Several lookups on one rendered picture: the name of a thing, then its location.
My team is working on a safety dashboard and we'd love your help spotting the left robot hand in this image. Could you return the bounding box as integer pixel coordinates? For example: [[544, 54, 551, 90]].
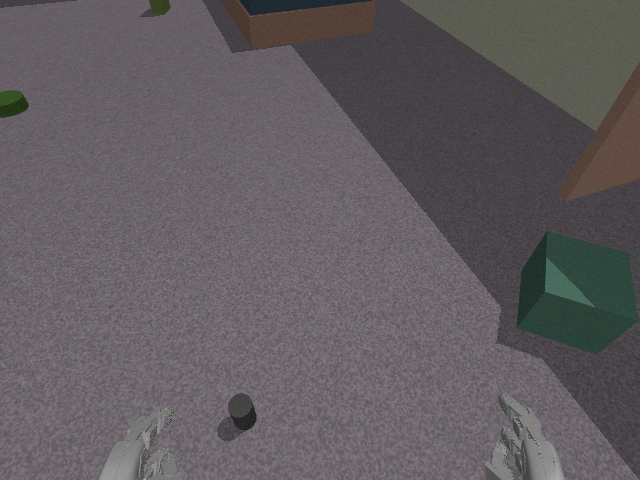
[[97, 407, 183, 480]]

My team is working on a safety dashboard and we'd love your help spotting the bed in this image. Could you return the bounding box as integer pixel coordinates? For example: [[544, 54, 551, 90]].
[[220, 0, 376, 49]]

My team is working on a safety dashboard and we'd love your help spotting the right robot hand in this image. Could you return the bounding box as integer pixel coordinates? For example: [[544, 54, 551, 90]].
[[485, 394, 565, 480]]

